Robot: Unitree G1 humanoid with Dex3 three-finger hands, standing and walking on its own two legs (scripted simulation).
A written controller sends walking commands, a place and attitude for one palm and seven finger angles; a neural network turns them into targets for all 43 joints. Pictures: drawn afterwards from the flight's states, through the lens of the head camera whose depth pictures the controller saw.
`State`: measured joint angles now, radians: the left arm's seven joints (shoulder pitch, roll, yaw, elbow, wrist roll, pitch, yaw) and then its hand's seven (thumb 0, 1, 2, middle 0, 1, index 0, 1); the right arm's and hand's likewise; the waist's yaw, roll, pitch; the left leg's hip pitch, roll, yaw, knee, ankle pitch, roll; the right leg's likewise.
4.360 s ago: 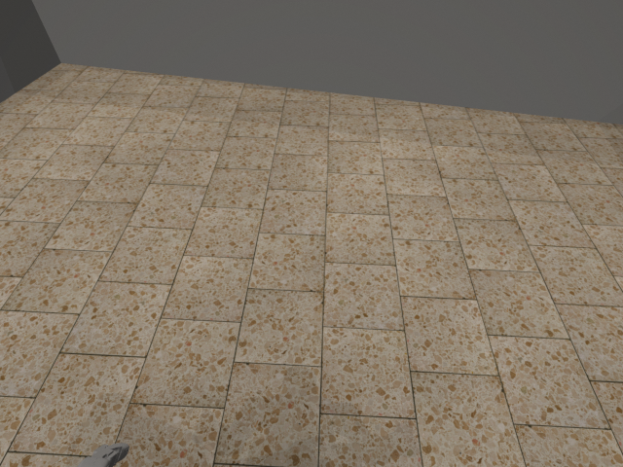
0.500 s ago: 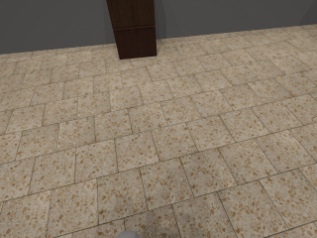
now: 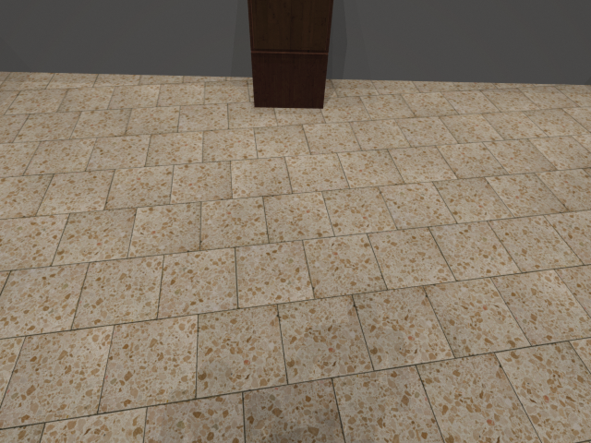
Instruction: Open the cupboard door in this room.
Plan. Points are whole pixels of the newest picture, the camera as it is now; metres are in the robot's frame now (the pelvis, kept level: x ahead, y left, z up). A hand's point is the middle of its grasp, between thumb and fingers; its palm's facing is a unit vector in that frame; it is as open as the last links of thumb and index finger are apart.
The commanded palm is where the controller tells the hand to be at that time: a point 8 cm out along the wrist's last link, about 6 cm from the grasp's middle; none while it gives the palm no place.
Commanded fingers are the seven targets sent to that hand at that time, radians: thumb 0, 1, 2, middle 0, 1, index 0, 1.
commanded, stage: stand and wait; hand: left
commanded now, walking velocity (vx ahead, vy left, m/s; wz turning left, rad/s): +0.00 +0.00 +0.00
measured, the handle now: out of the picture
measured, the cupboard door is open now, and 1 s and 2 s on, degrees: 0 0 0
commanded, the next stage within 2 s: turn or walk to find it in 0.36 s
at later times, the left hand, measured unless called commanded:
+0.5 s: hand out of the picture -0.02 +0.14 -0.18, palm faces +0.05 -0.98 -0.18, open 7.4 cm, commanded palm none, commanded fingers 0.00 0.90 0.90 -0.20 -0.30 -0.20 -0.30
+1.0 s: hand out of the picture -0.03 +0.15 -0.18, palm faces +0.13 -0.97 -0.18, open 7.4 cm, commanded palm none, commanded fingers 0.00 0.90 0.90 -0.20 -0.30 -0.20 -0.30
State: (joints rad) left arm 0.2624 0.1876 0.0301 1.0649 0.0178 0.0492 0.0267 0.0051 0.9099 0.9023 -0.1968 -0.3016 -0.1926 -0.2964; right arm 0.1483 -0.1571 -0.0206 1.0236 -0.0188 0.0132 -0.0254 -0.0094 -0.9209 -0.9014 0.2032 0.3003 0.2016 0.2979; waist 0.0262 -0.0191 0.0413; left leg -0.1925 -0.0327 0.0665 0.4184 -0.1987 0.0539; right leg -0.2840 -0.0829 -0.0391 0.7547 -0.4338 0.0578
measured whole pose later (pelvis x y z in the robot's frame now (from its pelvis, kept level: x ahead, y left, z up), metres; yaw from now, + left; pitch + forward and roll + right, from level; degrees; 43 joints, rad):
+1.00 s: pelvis -0.02 -0.01 -0.01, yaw +4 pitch -1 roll +0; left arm 0.29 0.13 0.03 1.09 0.02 0.02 0.04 0.00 0.91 0.90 -0.20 -0.30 -0.20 -0.30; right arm 0.27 -0.15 -0.03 1.09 -0.02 0.03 -0.02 0.01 -0.92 -0.90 0.20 0.30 0.20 0.30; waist 0.00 0.01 0.04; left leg -0.31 -0.03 -0.01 0.52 -0.20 0.03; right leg -0.22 -0.05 -0.13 0.52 -0.29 0.00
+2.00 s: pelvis -0.04 +0.00 +0.00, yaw +22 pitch +0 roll -1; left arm 0.20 0.25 0.06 1.00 0.02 0.06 0.02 0.01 0.91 0.90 -0.20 -0.30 -0.19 -0.30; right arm 0.16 -0.20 -0.04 0.97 -0.02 0.02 -0.01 0.00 -0.91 -0.90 0.20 0.30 0.20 0.30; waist 0.00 -0.02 0.09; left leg -0.29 0.00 0.04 0.52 -0.23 0.04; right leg -0.42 -0.08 -0.06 1.04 -0.47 0.06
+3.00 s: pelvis -0.07 -0.02 +0.00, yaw +46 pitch +0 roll +0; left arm 0.18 0.25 0.06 0.95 0.02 0.06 0.02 0.01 0.91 0.90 -0.20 -0.30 -0.19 -0.30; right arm 0.17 -0.19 -0.03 0.94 -0.02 0.02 0.00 0.00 -0.90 -0.90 0.20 0.30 0.20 0.30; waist 0.00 -0.01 0.06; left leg -0.22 -0.03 0.00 0.46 -0.23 0.03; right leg -0.43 -0.09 -0.02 0.96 -0.43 0.09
